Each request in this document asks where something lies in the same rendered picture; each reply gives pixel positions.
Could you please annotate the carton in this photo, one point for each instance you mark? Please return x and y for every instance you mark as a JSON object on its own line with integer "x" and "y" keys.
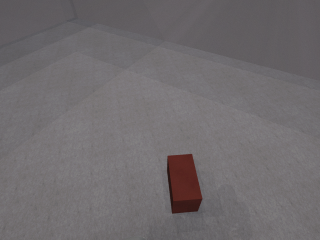
{"x": 184, "y": 188}

